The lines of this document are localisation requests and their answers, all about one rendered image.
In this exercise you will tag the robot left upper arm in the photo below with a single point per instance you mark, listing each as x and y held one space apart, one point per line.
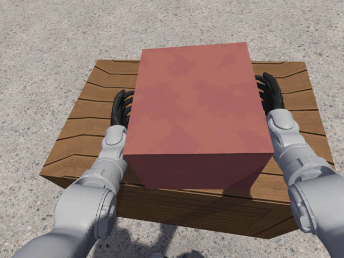
84 215

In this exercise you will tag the pedestal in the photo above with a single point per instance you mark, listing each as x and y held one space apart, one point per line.
263 211

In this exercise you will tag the robot right upper arm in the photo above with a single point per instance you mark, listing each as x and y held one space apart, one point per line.
317 206

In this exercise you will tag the robot right hand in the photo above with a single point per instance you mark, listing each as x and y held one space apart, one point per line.
272 96

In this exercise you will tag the robot left hand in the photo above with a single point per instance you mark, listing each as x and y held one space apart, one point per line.
119 110

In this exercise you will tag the left robot forearm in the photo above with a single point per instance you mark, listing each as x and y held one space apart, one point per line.
110 166

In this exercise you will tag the carton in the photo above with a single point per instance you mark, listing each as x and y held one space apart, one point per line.
197 120

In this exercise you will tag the right robot forearm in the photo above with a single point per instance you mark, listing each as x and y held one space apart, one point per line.
294 156

